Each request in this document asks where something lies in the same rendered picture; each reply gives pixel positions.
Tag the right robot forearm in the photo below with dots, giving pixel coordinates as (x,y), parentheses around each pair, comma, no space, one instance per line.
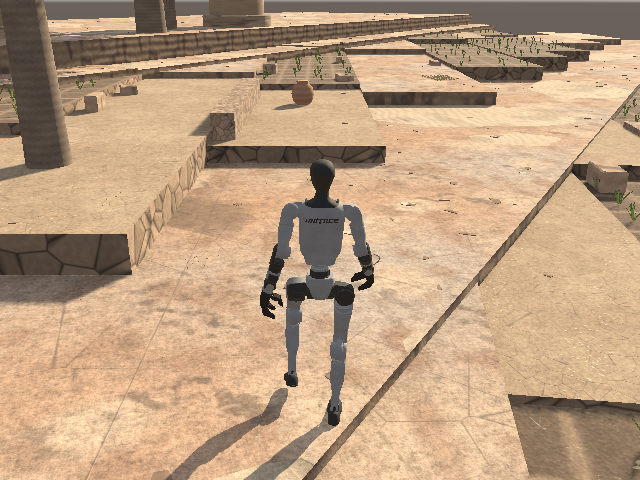
(367,263)

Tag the robot right upper arm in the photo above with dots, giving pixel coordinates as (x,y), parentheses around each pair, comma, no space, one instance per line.
(353,214)

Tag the left robot forearm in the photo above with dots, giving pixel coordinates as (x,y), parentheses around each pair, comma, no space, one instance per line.
(273,273)

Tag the right robot hand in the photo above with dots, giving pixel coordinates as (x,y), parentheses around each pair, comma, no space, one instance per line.
(361,275)

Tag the robot left thigh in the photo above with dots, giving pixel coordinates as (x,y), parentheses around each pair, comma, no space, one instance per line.
(296,290)

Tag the robot left upper arm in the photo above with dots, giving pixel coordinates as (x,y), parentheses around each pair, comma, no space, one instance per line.
(285,229)

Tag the left robot hand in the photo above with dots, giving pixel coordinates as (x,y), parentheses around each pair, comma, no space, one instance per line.
(265,303)

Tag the humanoid robot head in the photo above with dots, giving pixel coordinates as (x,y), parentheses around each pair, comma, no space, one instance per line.
(322,173)

